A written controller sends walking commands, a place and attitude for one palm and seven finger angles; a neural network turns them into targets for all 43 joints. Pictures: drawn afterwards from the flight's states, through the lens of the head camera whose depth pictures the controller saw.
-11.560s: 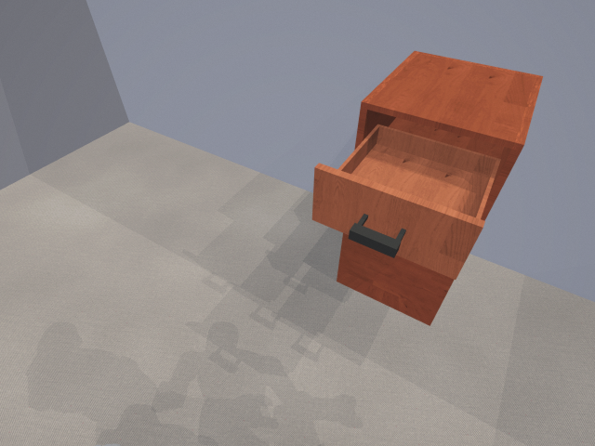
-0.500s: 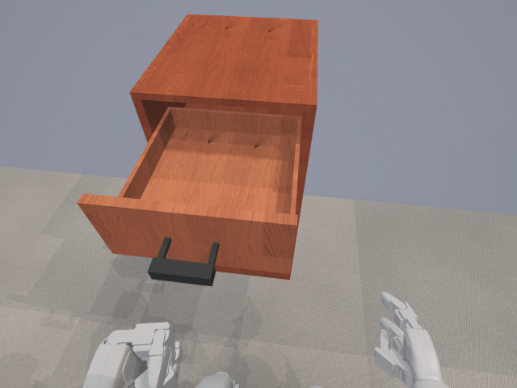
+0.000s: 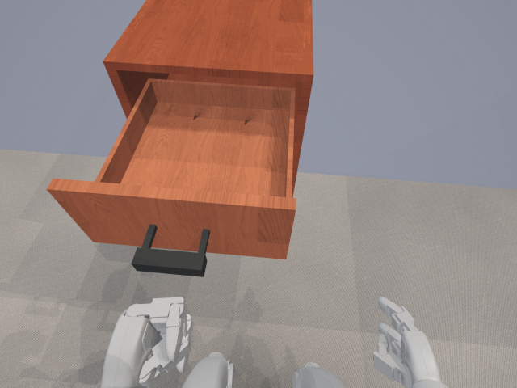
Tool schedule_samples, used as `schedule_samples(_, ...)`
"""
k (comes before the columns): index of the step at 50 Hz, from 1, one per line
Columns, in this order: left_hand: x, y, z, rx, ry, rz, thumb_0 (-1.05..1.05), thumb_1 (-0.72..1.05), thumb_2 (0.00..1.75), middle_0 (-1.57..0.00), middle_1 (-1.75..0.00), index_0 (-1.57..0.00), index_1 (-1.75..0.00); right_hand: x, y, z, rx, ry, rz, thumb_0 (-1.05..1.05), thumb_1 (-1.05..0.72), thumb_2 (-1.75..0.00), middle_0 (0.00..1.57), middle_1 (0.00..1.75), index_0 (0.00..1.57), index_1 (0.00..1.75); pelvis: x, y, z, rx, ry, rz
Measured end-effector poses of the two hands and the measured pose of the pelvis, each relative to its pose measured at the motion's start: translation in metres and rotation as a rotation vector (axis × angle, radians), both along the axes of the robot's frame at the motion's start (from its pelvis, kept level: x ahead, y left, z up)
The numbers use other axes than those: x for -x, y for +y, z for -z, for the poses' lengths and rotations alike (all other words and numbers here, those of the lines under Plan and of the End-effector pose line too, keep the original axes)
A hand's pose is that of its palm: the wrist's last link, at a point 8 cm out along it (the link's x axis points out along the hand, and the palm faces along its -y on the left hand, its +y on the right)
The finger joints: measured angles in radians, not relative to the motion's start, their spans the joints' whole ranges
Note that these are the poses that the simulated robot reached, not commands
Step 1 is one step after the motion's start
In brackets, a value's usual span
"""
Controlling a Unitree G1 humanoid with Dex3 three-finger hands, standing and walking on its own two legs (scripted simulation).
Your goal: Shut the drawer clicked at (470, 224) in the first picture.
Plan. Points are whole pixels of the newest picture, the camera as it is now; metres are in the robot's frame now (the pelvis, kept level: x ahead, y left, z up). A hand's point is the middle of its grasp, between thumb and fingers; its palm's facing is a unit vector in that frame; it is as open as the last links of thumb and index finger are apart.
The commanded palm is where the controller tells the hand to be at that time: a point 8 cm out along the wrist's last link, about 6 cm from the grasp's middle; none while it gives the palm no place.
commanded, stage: bring the fist close to the handle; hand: left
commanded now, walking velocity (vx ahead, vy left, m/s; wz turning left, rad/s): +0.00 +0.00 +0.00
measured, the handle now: (174, 247) +0.32 +0.15 +0.03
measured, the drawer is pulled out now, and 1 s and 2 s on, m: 0.29 0.29 0.20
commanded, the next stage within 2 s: push the drawer shut in 0.68 s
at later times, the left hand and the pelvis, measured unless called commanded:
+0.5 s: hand (180, 318) +0.21 +0.12 +0.04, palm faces -0.03 -1.00 -0.02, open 3.3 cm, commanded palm +0.19 +0.17 +0.04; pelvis +0.01 +0.00 -0.01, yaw +0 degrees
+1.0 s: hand (199, 318) +0.22 +0.09 +0.03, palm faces -0.12 -0.99 -0.01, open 3.3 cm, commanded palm +0.21 +0.16 +0.04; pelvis +0.00 +0.00 -0.01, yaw +0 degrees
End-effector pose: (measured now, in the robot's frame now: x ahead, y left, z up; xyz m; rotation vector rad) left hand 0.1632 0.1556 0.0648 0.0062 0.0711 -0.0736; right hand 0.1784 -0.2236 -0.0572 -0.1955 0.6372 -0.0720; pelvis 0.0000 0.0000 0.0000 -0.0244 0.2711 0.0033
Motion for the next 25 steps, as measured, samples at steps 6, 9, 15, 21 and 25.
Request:
schedule_samples(6, -0.012, 0.007, 0.01, -0.012, -0.013, -0.025, 0.02, 0.9, 0.9, -1.4, -1.6, -1.4, -1.6, -0.004, 0.002, 0.01, 0.002, 0.022, -0.017, 0.02, -0.9, -0.9, 0.2, 0.3, 0.2, 0.3, -0.001, -0.001, 0.006, 0.003, 0.024, -0.002)
schedule_samples(9, -0.018, 0.007, 0.013, -0.006, -0.023, -0.022, 0.02, 0.9, 0.9, -1.4, -1.6, -1.4, -1.6, -0.006, 0.003, 0.013, 0.003, 0.031, -0.021, 0.02, -0.9, -0.9, 0.2, 0.3, 0.2, 0.3, -0.002, -0.001, 0.008, 0.005, 0.035, -0.003)
schedule_samples(15, -0.028, 0.002, 0.029, 0.002, 0.009, 0.008, 0.02, 0.9, 0.9, -1.4, -1.6, -1.4, -1.6, -0.006, 0.001, 0.019, 0.013, 0.051, -0.019, 0.02, -0.9, -0.9, 0.21, 0.3, 0.2, 0.3, -0.003, -0.001, 0.013, 0.006, 0.055, -0.001)
schedule_samples(21, -0.033, 0.01, 0.032, -0.013, 0.006, -0.012, 0.02, 0.9, 0.9, -1.4, -1.6, -1.39, -1.6, -0.006, -0.002, 0.024, 0.022, 0.074, -0.009, 0.02, -0.9, -0.9, 0.2, 0.3, 0.2, 0.3, -0.005, -0.002, 0.015, 0.007, 0.064, 0.0)
schedule_samples(25, -0.032, 0.017, 0.022, -0.012, -0.018, -0.039, 0.02, 0.9, 0.9, -1.4, -1.6, -1.39, -1.6, -0.005, -0.002, 0.023, 0.013, 0.083, -0.004, 0.02, -0.91, -0.9, 0.2, 0.3, 0.2, 0.3, -0.007, -0.001, 0.012, 0.01, 0.061, -0.002)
